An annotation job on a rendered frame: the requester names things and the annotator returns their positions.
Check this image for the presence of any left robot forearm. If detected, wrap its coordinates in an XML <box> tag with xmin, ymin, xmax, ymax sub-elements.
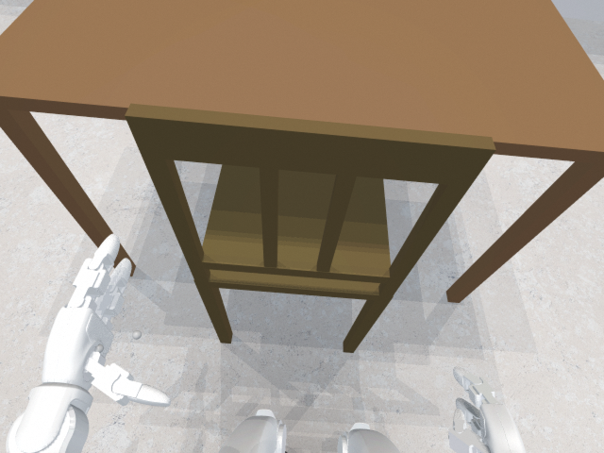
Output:
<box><xmin>6</xmin><ymin>383</ymin><xmax>93</xmax><ymax>453</ymax></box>

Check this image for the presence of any table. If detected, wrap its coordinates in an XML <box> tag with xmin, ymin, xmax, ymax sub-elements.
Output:
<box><xmin>0</xmin><ymin>0</ymin><xmax>604</xmax><ymax>303</ymax></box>

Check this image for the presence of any left robot thigh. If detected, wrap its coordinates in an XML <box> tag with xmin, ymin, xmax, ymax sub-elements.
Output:
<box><xmin>218</xmin><ymin>415</ymin><xmax>287</xmax><ymax>453</ymax></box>

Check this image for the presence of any chair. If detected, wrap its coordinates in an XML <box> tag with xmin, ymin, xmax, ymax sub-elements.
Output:
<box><xmin>125</xmin><ymin>104</ymin><xmax>496</xmax><ymax>353</ymax></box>

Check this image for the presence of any robot right shin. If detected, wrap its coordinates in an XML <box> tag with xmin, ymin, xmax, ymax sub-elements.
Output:
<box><xmin>348</xmin><ymin>423</ymin><xmax>370</xmax><ymax>433</ymax></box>

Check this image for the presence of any left robot hand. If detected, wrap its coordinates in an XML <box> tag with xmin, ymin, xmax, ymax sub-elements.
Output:
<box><xmin>42</xmin><ymin>234</ymin><xmax>171</xmax><ymax>407</ymax></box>

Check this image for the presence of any right robot hand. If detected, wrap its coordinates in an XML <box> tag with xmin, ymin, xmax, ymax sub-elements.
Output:
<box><xmin>448</xmin><ymin>366</ymin><xmax>526</xmax><ymax>453</ymax></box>

